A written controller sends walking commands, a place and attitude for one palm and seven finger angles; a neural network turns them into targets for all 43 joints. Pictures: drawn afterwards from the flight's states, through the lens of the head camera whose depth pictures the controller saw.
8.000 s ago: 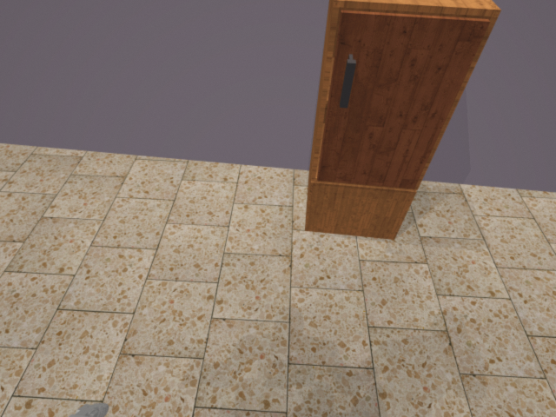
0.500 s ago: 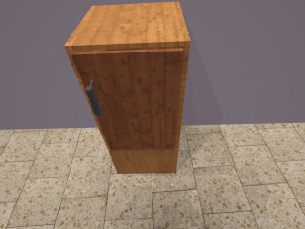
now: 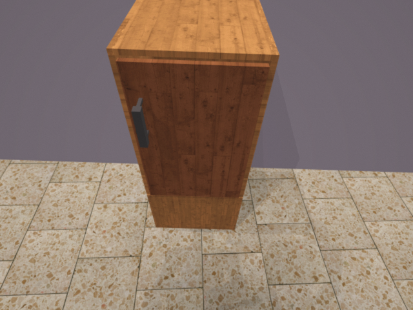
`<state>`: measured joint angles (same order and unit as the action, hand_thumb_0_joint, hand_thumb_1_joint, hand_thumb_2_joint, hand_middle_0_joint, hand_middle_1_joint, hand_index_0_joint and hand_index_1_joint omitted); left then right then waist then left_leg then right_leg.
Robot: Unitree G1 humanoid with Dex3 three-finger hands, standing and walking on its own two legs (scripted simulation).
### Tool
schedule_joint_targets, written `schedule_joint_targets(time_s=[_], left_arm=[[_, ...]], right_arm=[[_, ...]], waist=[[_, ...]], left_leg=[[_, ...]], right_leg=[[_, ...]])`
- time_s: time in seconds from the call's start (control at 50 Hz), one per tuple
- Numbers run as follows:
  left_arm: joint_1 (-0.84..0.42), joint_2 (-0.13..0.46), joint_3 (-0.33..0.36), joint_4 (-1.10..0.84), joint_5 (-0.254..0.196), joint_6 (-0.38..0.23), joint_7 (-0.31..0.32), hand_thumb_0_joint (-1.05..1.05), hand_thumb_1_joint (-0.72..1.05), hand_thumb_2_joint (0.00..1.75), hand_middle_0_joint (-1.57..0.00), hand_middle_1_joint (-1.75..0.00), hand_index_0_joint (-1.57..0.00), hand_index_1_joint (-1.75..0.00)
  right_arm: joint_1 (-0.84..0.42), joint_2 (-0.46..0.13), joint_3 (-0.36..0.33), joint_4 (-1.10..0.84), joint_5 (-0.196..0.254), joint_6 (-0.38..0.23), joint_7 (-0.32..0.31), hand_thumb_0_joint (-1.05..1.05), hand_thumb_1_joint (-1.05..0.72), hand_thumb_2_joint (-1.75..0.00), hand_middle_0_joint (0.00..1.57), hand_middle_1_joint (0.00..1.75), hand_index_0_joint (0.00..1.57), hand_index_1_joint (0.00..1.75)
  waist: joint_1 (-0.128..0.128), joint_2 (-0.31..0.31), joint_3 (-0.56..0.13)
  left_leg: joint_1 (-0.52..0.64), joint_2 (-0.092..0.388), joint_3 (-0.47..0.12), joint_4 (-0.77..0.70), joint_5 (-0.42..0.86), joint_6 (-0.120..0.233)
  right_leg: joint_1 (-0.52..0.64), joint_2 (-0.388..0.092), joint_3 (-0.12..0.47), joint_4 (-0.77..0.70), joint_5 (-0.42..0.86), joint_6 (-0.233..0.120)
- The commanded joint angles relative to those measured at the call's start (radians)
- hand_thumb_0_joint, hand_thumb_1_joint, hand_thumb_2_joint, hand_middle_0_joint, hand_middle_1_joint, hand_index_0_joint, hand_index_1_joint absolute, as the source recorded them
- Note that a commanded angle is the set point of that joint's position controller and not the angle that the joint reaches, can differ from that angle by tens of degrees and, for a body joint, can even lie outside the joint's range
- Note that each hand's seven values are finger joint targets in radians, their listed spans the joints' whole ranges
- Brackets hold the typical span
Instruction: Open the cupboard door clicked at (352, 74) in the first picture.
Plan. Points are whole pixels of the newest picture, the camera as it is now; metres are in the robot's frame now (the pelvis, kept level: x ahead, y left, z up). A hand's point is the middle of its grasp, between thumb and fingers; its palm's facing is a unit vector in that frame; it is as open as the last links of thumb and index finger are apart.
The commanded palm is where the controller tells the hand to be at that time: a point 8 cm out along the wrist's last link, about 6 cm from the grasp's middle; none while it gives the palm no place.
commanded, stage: look again from close up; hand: left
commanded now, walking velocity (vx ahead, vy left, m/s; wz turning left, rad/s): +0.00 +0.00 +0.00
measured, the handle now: (142, 123) +0.58 +0.23 +0.00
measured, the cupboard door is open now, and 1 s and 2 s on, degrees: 0 0 0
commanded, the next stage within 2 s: shuffle to correct the standing spot in 0.54 s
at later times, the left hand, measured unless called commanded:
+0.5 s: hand out of the picture +0.01 +0.17 -0.18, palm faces +0.04 -0.98 -0.21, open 7.4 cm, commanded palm none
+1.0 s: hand out of the picture -0.03 +0.15 -0.18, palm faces +0.08 -0.98 -0.16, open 7.4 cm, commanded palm none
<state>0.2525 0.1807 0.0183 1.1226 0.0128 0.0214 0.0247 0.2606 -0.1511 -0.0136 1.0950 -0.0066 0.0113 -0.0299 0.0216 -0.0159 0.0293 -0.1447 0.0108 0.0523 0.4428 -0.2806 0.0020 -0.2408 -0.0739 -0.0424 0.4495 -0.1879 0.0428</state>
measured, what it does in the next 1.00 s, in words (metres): stands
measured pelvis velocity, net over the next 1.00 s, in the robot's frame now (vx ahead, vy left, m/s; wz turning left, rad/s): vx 0.00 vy -0.01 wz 0.01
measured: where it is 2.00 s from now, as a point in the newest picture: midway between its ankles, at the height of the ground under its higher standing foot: outside the picture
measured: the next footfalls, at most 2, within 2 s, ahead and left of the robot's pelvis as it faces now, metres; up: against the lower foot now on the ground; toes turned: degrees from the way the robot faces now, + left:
none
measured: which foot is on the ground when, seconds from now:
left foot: down 0.00-1.00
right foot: down 0.00-1.00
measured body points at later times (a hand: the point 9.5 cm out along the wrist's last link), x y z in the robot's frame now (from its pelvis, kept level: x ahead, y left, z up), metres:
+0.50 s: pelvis -0.01 -0.01 +0.00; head -0.02 -0.01 +0.44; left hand +0.01 +0.22 -0.16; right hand +0.00 -0.23 -0.16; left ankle -0.03 +0.11 -0.74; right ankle +0.03 -0.14 -0.74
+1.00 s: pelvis +0.00 -0.01 -0.01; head +0.00 -0.01 +0.44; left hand -0.03 +0.20 -0.17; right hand -0.05 -0.23 -0.17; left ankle -0.03 +0.11 -0.74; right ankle +0.03 -0.14 -0.74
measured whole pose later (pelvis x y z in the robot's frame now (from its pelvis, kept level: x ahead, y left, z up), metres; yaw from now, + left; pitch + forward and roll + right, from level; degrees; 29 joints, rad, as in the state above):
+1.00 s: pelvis +0.00 -0.01 -0.01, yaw +0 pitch -2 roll +1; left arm 0.38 0.13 0.04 1.08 0.02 -0.01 0.01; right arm 0.43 -0.14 -0.01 1.08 -0.02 -0.02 -0.02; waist 0.00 -0.01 0.01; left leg -0.19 0.02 0.03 0.57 -0.36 -0.01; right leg -0.30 -0.05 -0.03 0.61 -0.30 -0.02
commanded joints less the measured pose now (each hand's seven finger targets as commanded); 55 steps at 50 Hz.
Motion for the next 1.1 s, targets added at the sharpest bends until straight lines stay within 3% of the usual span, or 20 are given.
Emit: schedule_joint_targets(time_s=[0.0, 0.04, 0.06, 0.08, 0.1, 0.12, 0.16, 0.2, 0.26, 0.62, 0.64, 0.7, 0.78, 0.86, 0.9, 0.94, 1.0, 1.04, 1.06, 1.08], left_arm=[[0.033, 0.075, 0.006, -0.023, 0.002, -0.021, 0.004, 0.00, 0.90, 0.90, -0.20, -0.30, -0.20, -0.30], [0.042, 0.069, 0.004, -0.012, 0.001, -0.024, 0.004, 0.00, 0.90, 0.90, -0.20, -0.30, -0.20, -0.30], [0.121, 0.084, -0.010, 0.012, 0.009, -0.044, 0.050, 0.00, 0.90, 0.90, -0.20, -0.30, -0.20, -0.30], [0.105, 0.116, -0.012, 0.008, 0.009, -0.058, 0.039, 0.00, 0.90, 0.90, -0.20, -0.30, -0.20, -0.30], [0.112, 0.101, -0.010, -0.019, 0.008, -0.060, 0.033, 0.00, 0.90, 0.90, -0.20, -0.30, -0.20, -0.30], [0.091, 0.099, -0.008, -0.026, 0.007, -0.054, 0.026, 0.00, 0.90, 0.90, -0.20, -0.30, -0.20, -0.30], [0.080, 0.079, -0.008, -0.040, 0.004, -0.045, 0.020, 0.00, 0.90, 0.90, -0.20, -0.30, -0.20, -0.30], [0.065, 0.073, -0.008, -0.051, 0.005, -0.035, 0.015, 0.00, 0.90, 0.90, -0.20, -0.30, -0.20, -0.30], [0.070, 0.070, -0.007, -0.056, 0.003, -0.033, 0.011, 0.00, 0.90, 0.90, -0.20, -0.30, -0.20, -0.30], [0.080, 0.066, 0.008, -0.076, 0.000, -0.038, 0.006, 0.00, 0.90, 0.90, -0.20, -0.30, -0.20, -0.30], [0.088, 0.069, 0.010, -0.074, 0.002, -0.040, 0.005, 0.00, 0.90, 0.90, -0.20, -0.30, -0.20, -0.30], [0.103, 0.082, 0.021, -0.080, 0.009, -0.031, 0.000, 0.00, 0.90, 0.90, -0.20, -0.30, -0.20, -0.30], [0.124, 0.092, 0.037, -0.093, 0.011, -0.030, -0.004, 0.00, 0.90, 0.90, -0.20, -0.30, -0.20, -0.30], [0.122, 0.059, 0.040, -0.108, 0.011, -0.039, -0.013, 0.00, 0.90, 0.90, -0.20, -0.30, -0.20, -0.30], [0.125, 0.030, 0.038, -0.113, 0.014, -0.045, -0.018, 0.00, 0.90, 0.90, -0.20, -0.30, -0.20, -0.30], [0.151, 0.007, 0.035, -0.107, 0.016, -0.056, -0.023, 0.00, 0.90, 0.90, -0.20, -0.30, -0.20, -0.30], [0.228, 0.040, 0.043, -0.076, 0.014, -0.069, -0.018, 0.00, 0.90, 0.90, -0.20, -0.30, -0.20, -0.30], [0.286, 0.100, 0.061, -0.049, 0.010, -0.073, -0.009, 0.00, 0.90, 0.90, -0.20, -0.30, -0.20, -0.30], [0.298, 0.108, 0.066, -0.042, 0.010, -0.073, -0.002, 0.00, 0.90, 0.90, -0.20, -0.30, -0.20, -0.30], [0.265, 0.100, 0.063, -0.050, 0.012, -0.066, 0.005, 0.00, 0.90, 0.90, -0.20, -0.30, -0.20, -0.30]], right_arm=[[0.050, -0.107, -0.015, -0.018, -0.001, -0.027, 0.000, 0.00, -0.90, -0.90, 0.20, 0.30, 0.20, 0.30], [0.055, -0.100, -0.013, -0.011, -0.001, -0.029, -0.002, 0.00, -0.90, -0.90, 0.20, 0.30, 0.20, 0.30], [-0.010, -0.145, -0.010, -0.078, 0.006, -0.045, 0.010, 0.00, -0.90, -0.90, 0.20, 0.30, 0.20, 0.30], [-0.017, -0.125, 0.001, -0.100, 0.005, -0.044, 0.017, 0.00, -0.90, -0.90, 0.20, 0.30, 0.20, 0.30], [0.068, -0.087, 0.003, -0.102, -0.007, -0.050, 0.015, 0.00, -0.90, -0.90, 0.20, 0.30, 0.20, 0.30], [0.088, -0.099, -0.001, -0.095, -0.008, -0.051, 0.009, 0.00, -0.90, -0.90, 0.20, 0.30, 0.20, 0.30], [0.084, -0.114, -0.005, -0.100, -0.006, -0.049, 0.001, 0.00, -0.90, -0.90, 0.20, 0.30, 0.20, 0.30], [0.081, -0.115, -0.002, -0.107, -0.007, -0.042, -0.001, 0.00, -0.90, -0.90, 0.20, 0.30, 0.20, 0.30], [0.078, -0.108, -0.001, -0.110, -0.006, -0.037, 0.001, 0.00, -0.90, -0.90, 0.20, 0.30, 0.20, 0.30], [0.129, -0.083, 0.000, -0.055, -0.008, -0.037, 0.003, 0.00, -0.90, -0.90, 0.20, 0.30, 0.20, 0.30], [0.141, -0.086, 0.002, -0.049, -0.011, -0.036, 0.004, 0.00, -0.90, -0.90, 0.20, 0.30, 0.20, 0.30], [0.154, -0.085, -0.003, -0.045, -0.019, -0.023, 0.010, 0.00, -0.90, -0.90, 0.20, 0.30, 0.20, 0.30], [0.182, -0.070, -0.006, -0.051, -0.024, -0.019, 0.016, 0.00, -0.90, -0.90, 0.20, 0.30, 0.20, 0.30], [0.214, -0.078, -0.008, -0.049, -0.023, -0.038, 0.015, 0.00, -0.90, -0.90, 0.20, 0.30, 0.20, 0.30], [0.222, -0.099, -0.015, -0.049, -0.020, -0.046, 0.013, 0.00, -0.90, -0.90, 0.20, 0.30, 0.20, 0.30], [0.198, -0.105, -0.017, -0.056, -0.016, -0.052, 0.009, 0.00, -0.90, -0.90, 0.20, 0.30, 0.20, 0.30], [0.167, -0.077, -0.011, -0.075, -0.013, -0.064, 0.012, 0.00, -0.90, -0.90, 0.20, 0.30, 0.20, 0.30], [0.154, -0.040, -0.007, -0.087, -0.013, -0.061, 0.018, 0.00, -0.90, -0.90, 0.20, 0.30, 0.20, 0.30], [0.133, -0.030, -0.006, -0.095, -0.015, -0.060, 0.017, 0.00, -0.90, -0.90, 0.20, 0.30, 0.20, 0.30], [0.135, -0.020, -0.004, -0.093, -0.012, -0.058, 0.014, 0.00, -0.90, -0.90, 0.20, 0.30, 0.20, 0.30]], waist=[[-0.010, 0.019, 0.036], [-0.012, 0.023, 0.034], [0.005, 0.066, 0.047], [-0.011, 0.040, 0.034], [-0.026, 0.052, -0.093], [-0.031, 0.047, -0.138], [-0.027, 0.053, -0.098], [-0.026, 0.040, 0.002], [-0.024, 0.018, 0.070], [-0.023, 0.005, 0.056], [-0.021, -0.004, 0.041], [-0.016, -0.008, 0.098], [-0.019, -0.060, 0.126], [-0.025, 0.032, 0.118], [-0.024, 0.124, 0.126], [-0.004, 0.131, 0.133], [0.025, 0.002, 0.098], [0.033, -0.188, 0.088], [0.030, -0.236, 0.083], [0.008, -0.199, 0.083]], left_leg=[[-0.087, 0.107, -0.085, -0.149, 0.059, 0.015], [-0.077, 0.104, -0.079, -0.146, 0.070, 0.014], [-0.121, 0.121, -0.028, 0.017, 0.220, -0.007], [-0.131, 0.088, -0.020, 0.016, 0.208, -0.010], [-0.090, 0.073, -0.048, 0.014, 0.178, -0.002], [-0.061, 0.086, -0.063, 0.019, 0.250, 0.007], [-0.059, 0.104, -0.074, 0.015, 0.305, 0.018], [-0.120, 0.106, -0.078, -0.009, 0.225, 0.021], [-0.163, 0.088, -0.083, -0.049, 0.091, 0.023], [-0.149, 0.073, -0.069, -0.082, 0.028, 0.015], [-0.149, 0.068, -0.061, -0.078, -0.027, 0.015], [-0.205, 0.044, -0.049, -0.059, -0.226, 0.023], [-0.217, 0.014, -0.029, 0.011, -0.243, 0.034], [-0.197, 0.063, -0.095, -0.070, -0.268, 0.057], [-0.205, 0.115, -0.161, -0.141, -0.310, 0.081], [-0.232, 0.140, -0.175, -0.137, -0.255, 0.098], [-0.287, 0.050, -0.064, 0.032, -0.141, 0.066], [-0.368, -0.024, 0.040, 0.238, -0.160, 0.038], [-0.360, -0.014, 0.043, 0.287, -0.168, 0.034], [-0.299, 0.003, 0.028, 0.239, -0.156, 0.030]], right_leg=[[0.046, -0.039, 0.048, -0.075, 0.050, -0.033], [0.047, -0.040, 0.050, -0.081, 0.060, -0.033], [0.045, -0.071, 0.071, -0.005, 0.225, -0.052], [0.053, -0.087, 0.044, 0.012, 0.303, -0.061], [0.102, -0.080, 0.063, 0.061, 0.280, -0.070], [0.107, -0.064, 0.041, 0.082, 0.235, -0.070], [0.069, -0.043, 0.025, 0.063, 0.131, -0.065], [0.031, -0.033, 0.023, 0.044, 0.053, -0.061], [0.015, -0.032, 0.043, 0.010, 0.020, -0.061], [0.035, -0.039, 0.060, -0.059, -0.033, -0.064], [0.043, -0.038, 0.059, -0.059, -0.097, -0.067], [-0.018, -0.040, 0.089, -0.083, -0.353, -0.081], [-0.086, -0.061, 0.140, -0.112, -0.481, -0.108], [-0.101, -0.015, 0.083, -0.007, -0.388, -0.109], [-0.092, 0.025, 0.015, 0.088, -0.302, -0.101], [-0.047, 0.039, -0.008, 0.124, -0.205, -0.101], [0.068, -0.035, 0.129, 0.034, -0.188, -0.136], [0.133, -0.168, 0.300, -0.091, -0.209, -0.193], [0.117, -0.230, 0.363, -0.132, -0.143, -0.225], [0.072, -0.233, 0.325, -0.114, -0.054, -0.232]])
